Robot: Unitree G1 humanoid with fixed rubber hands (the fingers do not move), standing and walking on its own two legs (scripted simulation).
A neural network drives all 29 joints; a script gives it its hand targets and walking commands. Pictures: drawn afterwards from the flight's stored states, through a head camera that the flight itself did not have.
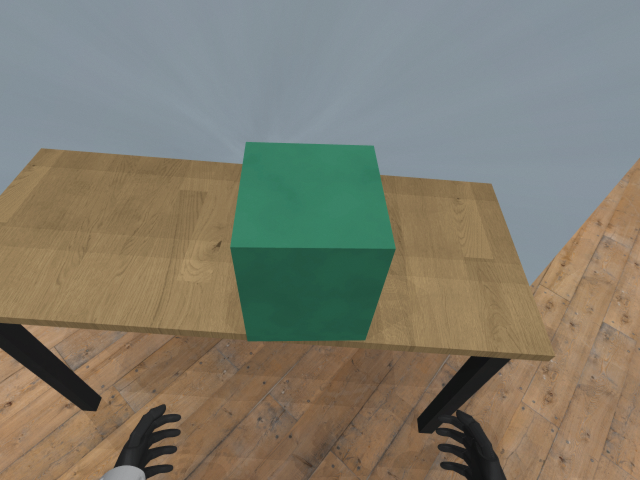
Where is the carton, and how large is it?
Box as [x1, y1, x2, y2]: [230, 142, 395, 340]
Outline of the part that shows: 246,142 230,248 247,340 365,339 395,249 373,146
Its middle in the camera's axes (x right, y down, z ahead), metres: -0.02 +0.01 +0.62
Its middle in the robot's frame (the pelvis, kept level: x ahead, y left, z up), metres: +0.45 +0.03 -0.01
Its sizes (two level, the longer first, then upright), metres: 0.210 0.200 0.250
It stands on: a table, 0.64 m high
